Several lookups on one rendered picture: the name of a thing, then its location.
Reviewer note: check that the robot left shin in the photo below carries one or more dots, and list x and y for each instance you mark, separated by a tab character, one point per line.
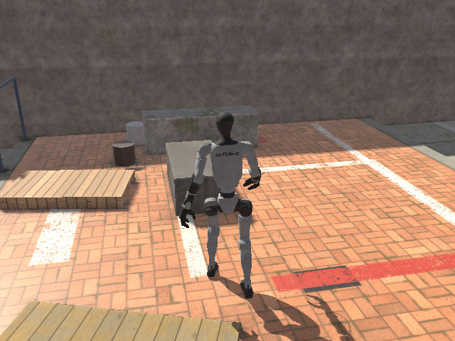
212	245

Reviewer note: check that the left robot thigh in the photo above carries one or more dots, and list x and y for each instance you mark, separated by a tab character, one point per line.
212	212

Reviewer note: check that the robot left upper arm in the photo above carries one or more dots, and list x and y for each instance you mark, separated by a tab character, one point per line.
201	159

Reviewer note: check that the robot right forearm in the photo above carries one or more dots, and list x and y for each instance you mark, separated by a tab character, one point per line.
256	179

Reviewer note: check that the robot left forearm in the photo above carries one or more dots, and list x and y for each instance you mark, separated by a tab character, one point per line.
191	193

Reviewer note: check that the right robot hand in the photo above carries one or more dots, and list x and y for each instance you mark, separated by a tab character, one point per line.
248	182

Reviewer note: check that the left robot hand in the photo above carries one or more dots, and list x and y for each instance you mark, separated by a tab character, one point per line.
182	215

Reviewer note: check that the robot right upper arm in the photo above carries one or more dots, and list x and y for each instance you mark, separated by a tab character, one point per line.
249	150

